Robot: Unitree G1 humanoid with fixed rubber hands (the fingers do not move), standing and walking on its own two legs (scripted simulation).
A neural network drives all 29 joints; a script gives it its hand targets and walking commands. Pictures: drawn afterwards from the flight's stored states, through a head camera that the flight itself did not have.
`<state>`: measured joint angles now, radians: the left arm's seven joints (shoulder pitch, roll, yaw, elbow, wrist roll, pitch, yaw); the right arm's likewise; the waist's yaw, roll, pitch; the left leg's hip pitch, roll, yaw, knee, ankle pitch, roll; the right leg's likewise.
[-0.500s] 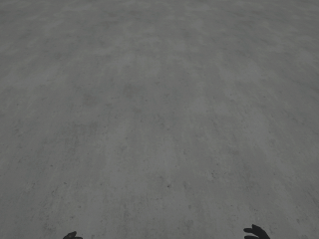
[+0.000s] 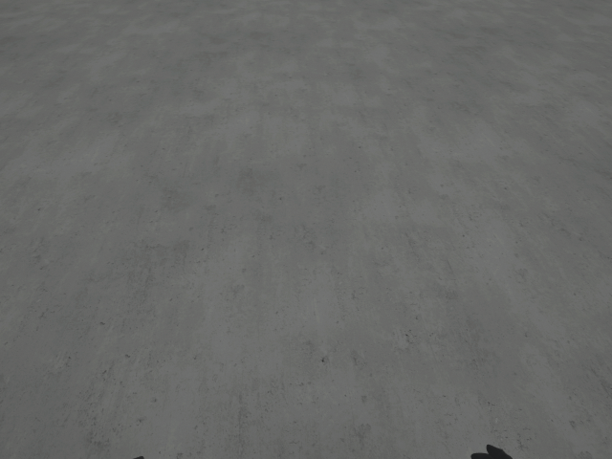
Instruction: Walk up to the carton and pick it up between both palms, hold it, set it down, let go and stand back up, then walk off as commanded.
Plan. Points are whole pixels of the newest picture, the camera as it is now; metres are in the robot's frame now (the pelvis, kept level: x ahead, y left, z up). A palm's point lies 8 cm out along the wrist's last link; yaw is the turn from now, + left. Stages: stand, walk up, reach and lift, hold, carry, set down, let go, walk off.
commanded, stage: stand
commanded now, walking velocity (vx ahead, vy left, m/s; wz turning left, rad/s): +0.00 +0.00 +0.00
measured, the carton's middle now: out of the picture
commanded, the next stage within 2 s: walk up in 0.20 s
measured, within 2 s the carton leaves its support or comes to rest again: neither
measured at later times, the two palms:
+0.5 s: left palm out of the picture +0.10 +0.24 -0.10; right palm out of the picture +0.09 -0.29 -0.10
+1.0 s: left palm out of the picture +0.04 +0.10 -0.11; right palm out of the picture -0.02 -0.50 -0.10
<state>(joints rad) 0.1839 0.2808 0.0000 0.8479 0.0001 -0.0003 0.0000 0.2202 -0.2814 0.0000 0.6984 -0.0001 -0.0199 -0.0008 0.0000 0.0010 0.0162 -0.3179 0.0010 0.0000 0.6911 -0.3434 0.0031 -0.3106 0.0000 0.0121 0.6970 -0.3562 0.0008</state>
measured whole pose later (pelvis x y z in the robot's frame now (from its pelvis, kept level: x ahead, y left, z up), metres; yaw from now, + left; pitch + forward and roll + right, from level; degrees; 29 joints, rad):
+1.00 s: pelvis -0.06 -0.17 +0.00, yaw -12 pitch -1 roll +1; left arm 0.34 0.36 0.00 0.71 0.00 0.10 -0.10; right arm 0.19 -0.43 0.00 0.78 0.00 0.03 -0.05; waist 0.00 0.00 0.11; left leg -0.52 0.00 0.01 0.92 -0.47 0.02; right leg -0.40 0.14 0.07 0.67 -0.24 -0.08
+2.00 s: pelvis -0.11 -0.33 +0.01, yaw -36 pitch -2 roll +0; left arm 0.26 0.41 0.00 0.69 0.00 0.08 -0.09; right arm 0.21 -0.39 -0.01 0.79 0.00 -0.04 -0.02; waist 0.01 -0.04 0.09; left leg -0.25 0.07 0.06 0.53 -0.24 -0.01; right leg -0.43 0.00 0.09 0.89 -0.40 -0.02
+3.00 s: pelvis +0.11 -0.28 +0.02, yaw -69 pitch -1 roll -6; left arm 0.53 0.37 0.00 0.72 0.00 0.05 -0.05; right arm 0.10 -0.36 -0.01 0.79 0.00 0.04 -0.02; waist 0.01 0.00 0.10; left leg -0.36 0.01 0.22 0.46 -0.13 -0.10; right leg -0.27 0.09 0.00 0.66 -0.33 0.02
